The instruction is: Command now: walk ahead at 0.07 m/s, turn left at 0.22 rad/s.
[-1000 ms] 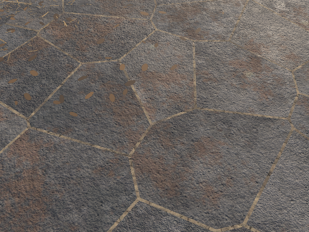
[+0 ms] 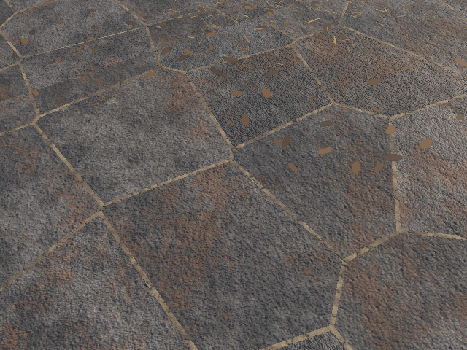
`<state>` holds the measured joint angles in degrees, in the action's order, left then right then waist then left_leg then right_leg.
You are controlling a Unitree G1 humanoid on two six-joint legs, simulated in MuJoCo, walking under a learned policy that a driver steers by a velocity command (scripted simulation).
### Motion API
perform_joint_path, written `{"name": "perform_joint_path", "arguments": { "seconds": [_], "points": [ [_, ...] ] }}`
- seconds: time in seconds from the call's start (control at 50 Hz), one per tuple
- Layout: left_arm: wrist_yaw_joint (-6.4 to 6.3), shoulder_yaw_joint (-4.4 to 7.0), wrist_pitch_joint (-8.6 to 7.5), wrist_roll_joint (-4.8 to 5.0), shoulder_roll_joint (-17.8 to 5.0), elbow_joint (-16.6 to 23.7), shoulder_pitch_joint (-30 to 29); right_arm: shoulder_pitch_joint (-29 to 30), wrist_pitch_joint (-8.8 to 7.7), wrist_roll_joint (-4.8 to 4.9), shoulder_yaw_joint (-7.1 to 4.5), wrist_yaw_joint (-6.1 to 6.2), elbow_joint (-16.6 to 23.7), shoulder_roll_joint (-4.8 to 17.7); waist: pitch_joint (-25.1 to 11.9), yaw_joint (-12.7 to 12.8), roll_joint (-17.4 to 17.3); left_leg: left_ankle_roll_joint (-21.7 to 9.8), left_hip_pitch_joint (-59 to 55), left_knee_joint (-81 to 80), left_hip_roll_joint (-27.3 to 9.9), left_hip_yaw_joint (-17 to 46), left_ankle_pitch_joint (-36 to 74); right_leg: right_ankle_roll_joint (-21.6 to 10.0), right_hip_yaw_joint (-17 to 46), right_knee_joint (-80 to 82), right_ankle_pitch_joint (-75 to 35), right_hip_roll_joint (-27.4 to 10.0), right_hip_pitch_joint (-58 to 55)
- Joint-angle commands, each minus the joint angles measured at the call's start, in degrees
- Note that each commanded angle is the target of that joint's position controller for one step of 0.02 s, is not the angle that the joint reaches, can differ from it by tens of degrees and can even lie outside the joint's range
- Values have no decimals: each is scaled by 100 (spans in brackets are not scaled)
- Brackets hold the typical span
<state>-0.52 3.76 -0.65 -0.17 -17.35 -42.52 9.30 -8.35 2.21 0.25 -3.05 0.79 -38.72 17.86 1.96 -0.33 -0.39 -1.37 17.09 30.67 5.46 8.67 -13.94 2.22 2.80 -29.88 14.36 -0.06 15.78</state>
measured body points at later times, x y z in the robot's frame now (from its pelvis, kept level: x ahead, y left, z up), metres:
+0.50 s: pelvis +0.11 +0.05 +0.01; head +0.12 +0.07 +0.46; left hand +0.20 +0.33 -0.11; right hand +0.21 -0.22 -0.09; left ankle +0.09 +0.14 -0.73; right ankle +0.08 -0.11 -0.66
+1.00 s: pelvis +0.39 +0.00 +0.00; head +0.42 +0.00 +0.45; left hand +0.52 +0.27 -0.10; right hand +0.46 -0.28 -0.12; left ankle +0.30 +0.15 -0.64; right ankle +0.45 -0.08 -0.73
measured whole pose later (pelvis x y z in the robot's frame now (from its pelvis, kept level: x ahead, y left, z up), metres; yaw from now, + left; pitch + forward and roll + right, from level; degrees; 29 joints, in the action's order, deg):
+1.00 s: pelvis +0.39 +0.00 +0.00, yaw +2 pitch +1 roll -1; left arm 2.0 2.6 -4.7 -0.3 -15.9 -41.8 11.2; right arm -17.9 -4.2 1.3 -2.2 0.0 -45.8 17.2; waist 3.0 -0.8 -1.6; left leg -1.4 23.8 66.9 -3.0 2.6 -20.4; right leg -4.3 -3.1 -25.4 8.1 3.5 18.4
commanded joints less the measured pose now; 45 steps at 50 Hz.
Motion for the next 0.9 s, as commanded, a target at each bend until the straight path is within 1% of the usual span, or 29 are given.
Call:
{"name": "perform_joint_path", "arguments": {
  "seconds": [0.02, 0.04, 0.06, 0.08, 0.1, 0.14, 0.18, 0.22, 0.26, 0.3, 0.34, 0.36, 0.38, 0.4, 0.42, 0.44, 0.46, 0.5, 0.58, 0.64, 0.7, 0.76, 0.78, 0.8, 0.82, 0.84, 0.86, 0.88, 0.9],
  "points": [
    [-1, 170, -129, -173, -991, 360, 183, -412, -130, -117, 1, -7, 239, 267, -774, -259, 735, -102, 528, 300, -284, 295, -1154, -695, 1328, 1089, -783, -1282, -1274],
    [23, 149, -128, -192, -884, 275, 270, -134, -170, -76, -39, 17, 326, 444, -567, -72, 1288, 88, 716, 755, -124, -249, -1584, -1335, 2113, 1578, 923, -1695, -725],
    [23, 168, -150, -134, -935, 302, 317, 170, -206, -22, -129, 31, 380, 779, -177, 184, 1275, 199, 1062, 1536, -257, -394, -1626, -1536, 2466, 1980, 2212, -1801, -613],
    [-15, 188, -167, -94, -1004, 226, 472, 320, -234, 33, -204, 31, 394, 892, 98, 284, 1246, 239, 1592, 2203, -323, -400, -1692, -1556, 2662, 2164, 2549, -1842, -689],
    [-54, 180, -201, -14, -1004, 190, 508, 202, -252, 42, -241, 22, 332, 886, 227, 227, 1158, 259, 1943, 2549, -455, -362, -1545, -1490, 2555, 2164, 2440, -1774, -864],
    [-114, 142, -239, 86, -853, 141, 640, 135, -337, 47, -193, -49, 257, 633, 224, 248, 936, 253, 2234, 2457, -647, -453, -1051, -1322, 2080, 2129, 1925, -1540, -1267],
    [-123, 134, -241, 83, -788, 120, 741, 336, -467, 43, -113, -116, 262, 352, 116, 364, 885, 257, 1911, 1887, -650, -769, -701, -1236, 1536, 2120, 1248, -1277, -1256],
    [-106, 157, -230, 97, -841, 134, 738, 434, -560, 56, -40, -177, 272, 152, 3, 393, 1005, 243, 1203, 1102, -599, -961, -541, -1215, 1101, 2075, 781, -1103, -948],
    [-55, 194, -212, 135, -962, 118, 839, 432, -601, 84, -40, -222, 264, 202, -10, 394, 1066, 213, 615, 535, -514, -1102, -515, -1302, 998, 2016, 695, -1141, -640],
    [-4, 199, -181, 196, -1007, 121, 803, 128, -620, 121, -72, -241, 160, 303, -26, 184, 954, 103, -125, -125, -464, -1193, 41, -1294, 998, 1839, 813, -1228, -235],
    [34, 111, -181, 164, -774, 106, 807, -596, -604, 146, -154, -198, -121, 443, -194, -177, 735, -17, -1306, -493, -404, -1179, 240, -1086, 858, 1331, 837, -1092, 361],
    [63, 3, -219, 95, -457, 129, 740, -1162, -603, 170, -212, -140, -242, 585, -416, -455, 484, -148, -2125, -634, -804, -656, 41, -819, 527, 518, 809, -819, 857],
    [91, -152, -302, -20, 55, 367, 583, -1768, -594, 60, -320, -66, -280, 1147, -728, -622, -954, -653, -2980, -1246, -2143, 1315, -827, -357, -225, -1622, 1226, -193, 1986],
    [28, -47, -417, 154, -324, 625, 477, -1959, -640, -8, -413, -154, -341, 1504, -615, -633, -1520, -1437, -2709, -1931, -2859, 3139, -2154, -295, -45, -2912, 1894, 66, 2939],
    [20, 71, -467, 253, -731, 580, 456, -1612, -710, 18, -276, -196, -296, 1057, -86, -480, -1016, -1465, -2394, -2044, -2760, 2935, -2657, -387, 223, -3505, 1489, -321, 3336],
    [54, 90, -487, 272, -776, 517, 421, -1380, -754, -1, -187, -206, -256, 761, 191, -364, -923, -1298, -2170, -2068, -2448, 2320, -2312, -480, 196, -3572, 921, -479, 3421],
    [67, 84, -501, 203, -685, 439, 415, -1182, -765, -36, -147, -211, -217, 651, 210, -270, -706, -1173, -2009, -2108, -2197, 1830, -1660, -496, 141, -3492, 501, -592, 3335],
    [134, 70, -497, 104, -536, 418, 341, -1044, -742, -51, -101, -195, -200, 537, 252, -152, -601, -1037, -1706, -2217, -1885, 1071, -330, -429, 93, -3141, -106, -748, 3063],
    [181, -16, -456, 55, -269, 575, -85, -1221, -727, 2, -113, -124, -313, 581, 194, -194, -393, -1056, -1565, -2318, -1652, 171, 1453, -137, -158, -2095, -940, -650, 2882],
    [244, -119, -492, 88, -71, 781, -735, -1450, -689, 25, -125, -60, -454, 680, 299, -390, -419, -956, -1323, -2385, -1524, -247, 1655, -97, -343, -923, -1719, -455, 2389],
    [346, -138, -526, 136, -96, 943, -1225, -1738, -663, 69, -143, -43, -626, 763, 451, -498, -368, -952, -1435, -2385, -1702, -277, 1564, -197, -372, -305, -2031, -304, 2117],
    [428, -100, -554, 139, -238, 1045, -1367, -1794, -603, 104, -178, -27, -745, 824, 426, -349, -384, -831, -2034, -2052, -1954, -281, 2235, -452, -300, 42, -1682, -228, 2061],
    [432, -66, -555, 127, -323, 1029, -1250, -1766, -578, 98, -198, -16, -756, 877, 290, -236, -433, -767, -2207, -1804, -1975, -315, 2920, -545, -356, 88, -1473, -134, 1817],
    [408, -8, -541, 109, -449, 979, -997, -1737, -551, 82, -224, -2, -758, 961, 25, -69, -545, -707, -2341, -1396, -1955, -355, 3953, -652, -477, 50, -1218, 28, 1373],
    [358, 96, -520, 102, -636, 824, -362, -1665, -505, 63, -228, 9, -753, 993, -439, 307, -590, -613, -2308, -582, -1823, -498, 4942, -823, -638, 107, -1158, 207, 486],
    [281, 205, -487, 97, -864, 589, 548, -1634, -476, 24, -185, 33, -705, 921, -1057, 746, -552, -439, -1688, 580, -1586, -651, 4886, -1022, -529, 44, -1343, 59, -978],
    [206, 299, -440, -2, -1289, 417, 1462, -1852, -503, -103, -59, 49, -522, 524, -1977, 880, 334, -235, -60, 2568, -1094, -851, 2730, -1481, 1088, -162, -1175, -1212, -3009],
    [274, 282, -459, 3, -1380, 330, 1530, -2581, -621, -18, 119, -18, -564, -74, -2753, 431, 1708, 0, 1622, 4177, -104, -279, -1903, -2257, 3888, 716, 162, -2295, -4202],
    [248, 157, -451, 85, -832, 346, 1340, -1933, -716, 135, -36, -69, -540, 614, -2100, 660, 1087, -40, 2236, 4613, -447, 87, -1831, -1974, 3796, 1151, 828, -2049, -3743]
  ]
}}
